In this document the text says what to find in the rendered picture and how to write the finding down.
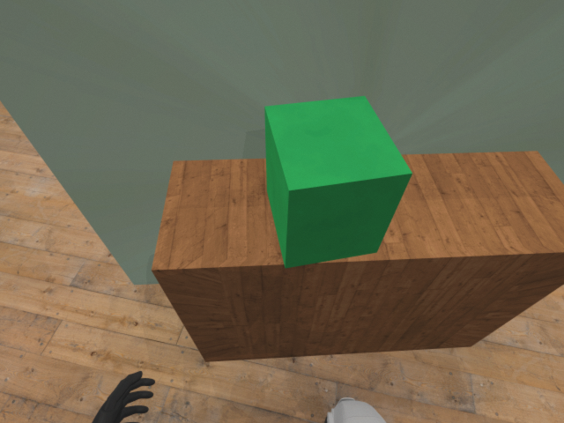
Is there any pedestal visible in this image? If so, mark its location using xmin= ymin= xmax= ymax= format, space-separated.
xmin=152 ymin=151 xmax=564 ymax=362

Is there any robot right shin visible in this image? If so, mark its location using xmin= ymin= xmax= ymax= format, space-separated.
xmin=335 ymin=397 xmax=354 ymax=407

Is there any left robot hand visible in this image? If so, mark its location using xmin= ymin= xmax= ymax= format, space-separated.
xmin=92 ymin=371 xmax=155 ymax=423

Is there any carton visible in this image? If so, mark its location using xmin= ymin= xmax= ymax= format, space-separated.
xmin=264 ymin=96 xmax=412 ymax=268

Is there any robot right thigh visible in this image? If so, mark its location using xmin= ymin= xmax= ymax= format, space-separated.
xmin=327 ymin=400 xmax=386 ymax=423

